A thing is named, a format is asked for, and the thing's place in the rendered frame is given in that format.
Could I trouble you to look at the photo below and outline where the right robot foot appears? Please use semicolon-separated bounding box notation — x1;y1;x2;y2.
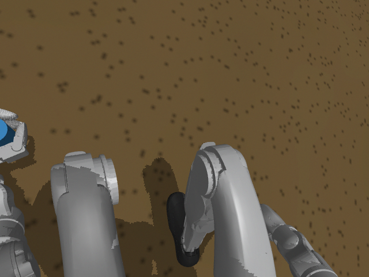
167;192;199;267

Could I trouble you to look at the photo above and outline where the left robot hand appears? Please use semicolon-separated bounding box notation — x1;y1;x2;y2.
0;108;29;164

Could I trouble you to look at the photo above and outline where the right robot hand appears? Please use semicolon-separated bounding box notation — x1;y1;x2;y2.
260;204;286;241

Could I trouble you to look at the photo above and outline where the right robot arm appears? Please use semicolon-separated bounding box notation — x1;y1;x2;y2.
272;224;338;277

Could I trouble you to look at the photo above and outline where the can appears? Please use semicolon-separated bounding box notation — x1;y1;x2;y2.
0;119;27;147

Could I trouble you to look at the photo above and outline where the left robot arm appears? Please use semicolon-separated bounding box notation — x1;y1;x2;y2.
0;174;41;277

